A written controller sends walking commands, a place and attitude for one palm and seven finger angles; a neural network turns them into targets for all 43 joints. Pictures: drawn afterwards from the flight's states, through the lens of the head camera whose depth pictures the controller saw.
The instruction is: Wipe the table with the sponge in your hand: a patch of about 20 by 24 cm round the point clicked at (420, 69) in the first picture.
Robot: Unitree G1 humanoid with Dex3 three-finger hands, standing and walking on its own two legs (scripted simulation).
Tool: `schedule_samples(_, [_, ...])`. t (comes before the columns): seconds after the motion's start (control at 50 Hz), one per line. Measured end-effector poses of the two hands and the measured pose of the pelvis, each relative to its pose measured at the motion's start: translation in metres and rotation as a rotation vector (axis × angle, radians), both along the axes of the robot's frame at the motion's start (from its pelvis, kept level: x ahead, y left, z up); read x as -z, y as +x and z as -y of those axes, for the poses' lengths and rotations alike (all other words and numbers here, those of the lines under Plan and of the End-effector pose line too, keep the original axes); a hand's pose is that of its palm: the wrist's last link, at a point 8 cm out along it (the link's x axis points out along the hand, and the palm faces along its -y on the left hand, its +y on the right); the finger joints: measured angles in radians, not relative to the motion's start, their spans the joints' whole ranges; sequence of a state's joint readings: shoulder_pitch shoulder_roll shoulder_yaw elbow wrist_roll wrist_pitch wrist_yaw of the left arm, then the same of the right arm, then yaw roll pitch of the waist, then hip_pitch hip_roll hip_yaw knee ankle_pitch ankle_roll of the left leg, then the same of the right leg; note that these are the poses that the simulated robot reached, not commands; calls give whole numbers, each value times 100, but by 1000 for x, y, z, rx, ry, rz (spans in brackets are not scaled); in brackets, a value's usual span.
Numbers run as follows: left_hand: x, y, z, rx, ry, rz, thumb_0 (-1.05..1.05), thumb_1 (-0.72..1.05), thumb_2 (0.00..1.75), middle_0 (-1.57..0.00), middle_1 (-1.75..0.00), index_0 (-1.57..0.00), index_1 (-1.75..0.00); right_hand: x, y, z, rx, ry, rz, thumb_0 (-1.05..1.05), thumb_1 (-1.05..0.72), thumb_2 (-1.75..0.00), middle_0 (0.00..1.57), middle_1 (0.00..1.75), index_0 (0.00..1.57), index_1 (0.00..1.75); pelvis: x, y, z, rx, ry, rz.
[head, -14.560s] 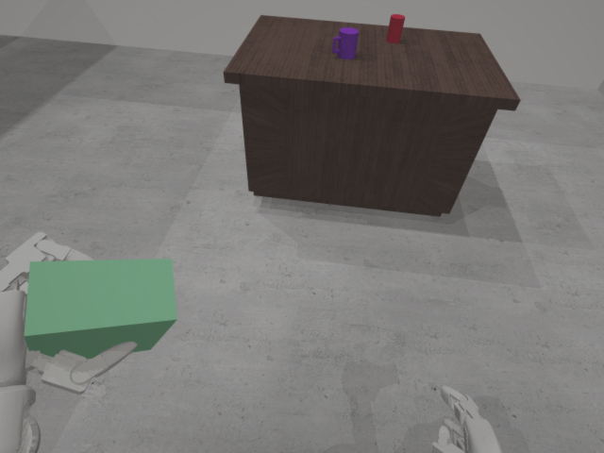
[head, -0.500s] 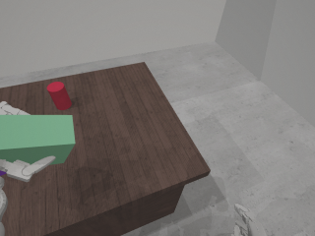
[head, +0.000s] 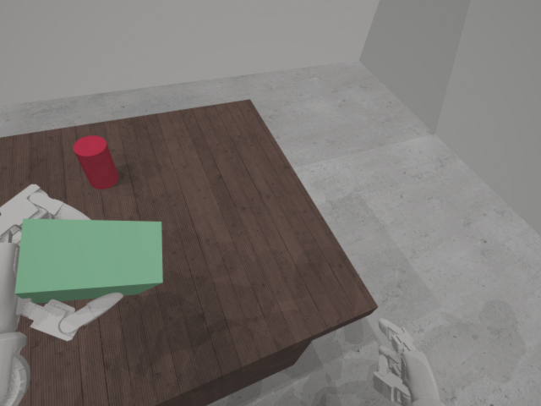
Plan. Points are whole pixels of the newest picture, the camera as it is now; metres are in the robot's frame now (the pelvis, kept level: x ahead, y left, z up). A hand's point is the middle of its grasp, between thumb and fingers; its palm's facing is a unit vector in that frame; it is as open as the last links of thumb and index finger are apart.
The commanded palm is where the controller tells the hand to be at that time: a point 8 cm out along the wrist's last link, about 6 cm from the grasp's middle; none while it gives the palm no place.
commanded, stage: come to a stop and stand still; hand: left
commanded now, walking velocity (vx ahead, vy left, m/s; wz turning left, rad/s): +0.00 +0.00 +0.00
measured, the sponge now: (110, 264) +0.23 +0.21 +0.13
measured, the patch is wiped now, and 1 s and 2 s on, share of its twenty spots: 0.00 0.00 0.00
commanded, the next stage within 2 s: look again from close up in 0.14 s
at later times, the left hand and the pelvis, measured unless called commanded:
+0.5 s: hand (68, 289) +0.19 +0.23 +0.15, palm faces +0.37 -0.85 -0.37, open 10.3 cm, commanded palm +0.13 +0.27 +0.18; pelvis -0.03 -0.02 +0.00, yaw +0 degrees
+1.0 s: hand (111, 271) +0.21 +0.20 +0.16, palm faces +0.34 -0.87 -0.37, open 10.3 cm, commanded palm +0.15 +0.23 +0.18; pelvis -0.02 -0.04 +0.00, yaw -1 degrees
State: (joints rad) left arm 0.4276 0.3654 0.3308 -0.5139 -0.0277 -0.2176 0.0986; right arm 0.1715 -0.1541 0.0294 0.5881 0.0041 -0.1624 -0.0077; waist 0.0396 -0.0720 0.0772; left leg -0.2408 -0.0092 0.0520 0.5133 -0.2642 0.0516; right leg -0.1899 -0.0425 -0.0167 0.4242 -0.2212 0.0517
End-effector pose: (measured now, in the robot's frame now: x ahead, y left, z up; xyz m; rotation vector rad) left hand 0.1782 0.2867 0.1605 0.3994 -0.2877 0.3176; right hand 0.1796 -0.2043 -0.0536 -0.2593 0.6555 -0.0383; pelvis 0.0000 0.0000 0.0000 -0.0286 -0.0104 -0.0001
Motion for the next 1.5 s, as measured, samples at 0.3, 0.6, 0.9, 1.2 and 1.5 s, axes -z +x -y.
schedule_samples(0.3, [-18,-21,0,-30,32,45,-1,-51,102,-70,-136,-71,-136,0,-21,6,19,20,17,1,-90,-90,21,30,21,30,-1,-18,3,-2,-2,20])
schedule_samples(0.6, [-14,-31,23,-17,56,-8,-1,-51,102,-70,-136,-71,-135,13,-61,44,83,-5,-54,1,-90,-90,20,30,21,30,-2,-30,21,-4,1,20])
schedule_samples(0.9, [-6,-13,35,-7,23,-36,-1,-51,102,-70,-136,-71,-135,5,-41,54,86,6,-24,1,-90,-90,20,30,21,30,-2,-23,36,8,9,5])
schedule_samples(1.2, [-10,-2,67,25,40,-65,-1,-51,102,-70,-136,-71,-135,9,-21,82,90,21,-22,1,-90,-90,21,30,21,30,1,-11,64,15,2,-9])
schedule_samples(1.5, [-16,-4,80,34,71,-66,-1,-51,102,-70,-136,-71,-135,17,-34,110,143,-13,-73,1,-90,-90,20,30,21,30,3,-7,76,-4,3,-12])
